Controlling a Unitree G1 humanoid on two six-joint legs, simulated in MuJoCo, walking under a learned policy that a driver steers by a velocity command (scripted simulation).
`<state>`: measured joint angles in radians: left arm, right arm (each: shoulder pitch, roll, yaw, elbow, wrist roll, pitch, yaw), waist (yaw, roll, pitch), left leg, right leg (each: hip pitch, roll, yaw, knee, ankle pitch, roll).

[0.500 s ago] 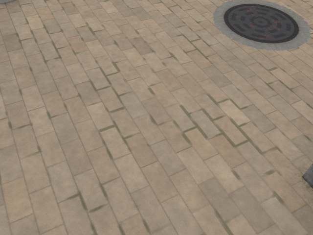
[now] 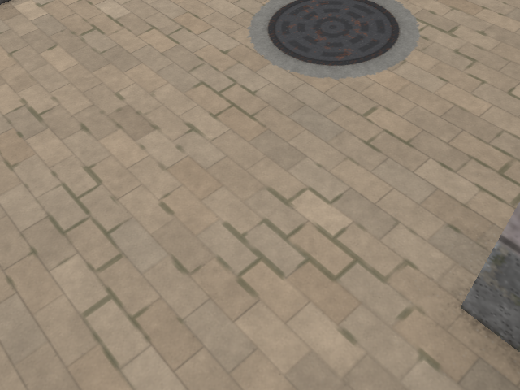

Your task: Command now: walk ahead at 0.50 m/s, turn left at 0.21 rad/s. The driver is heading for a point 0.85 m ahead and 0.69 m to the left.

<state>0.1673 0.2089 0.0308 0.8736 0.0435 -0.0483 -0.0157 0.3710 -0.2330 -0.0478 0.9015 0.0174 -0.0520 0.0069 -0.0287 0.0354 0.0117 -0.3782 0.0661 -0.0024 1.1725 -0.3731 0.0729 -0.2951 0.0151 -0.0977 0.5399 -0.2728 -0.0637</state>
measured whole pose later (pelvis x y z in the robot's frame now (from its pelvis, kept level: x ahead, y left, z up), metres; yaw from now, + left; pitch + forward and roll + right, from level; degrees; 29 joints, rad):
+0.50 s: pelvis +0.25 +0.05 -0.01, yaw +16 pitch -1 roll +0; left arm 0.21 0.23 0.03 0.87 0.03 -0.08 0.00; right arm 0.25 -0.27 -0.08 0.87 -0.01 -0.01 0.03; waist -0.01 -0.01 0.07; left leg -0.34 -0.12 0.05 0.54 -0.18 0.15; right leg -0.36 -0.04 -0.01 1.25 -0.36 -0.03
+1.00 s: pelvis +0.53 +0.09 -0.01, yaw +34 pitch +2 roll +0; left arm 0.07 0.26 0.02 0.69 0.04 -0.07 0.01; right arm 0.41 -0.31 -0.07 0.82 -0.01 -0.04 0.00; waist -0.08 0.02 0.03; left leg -0.19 -0.14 -0.17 0.95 -0.47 0.09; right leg -0.44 0.02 -0.01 0.56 -0.15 -0.03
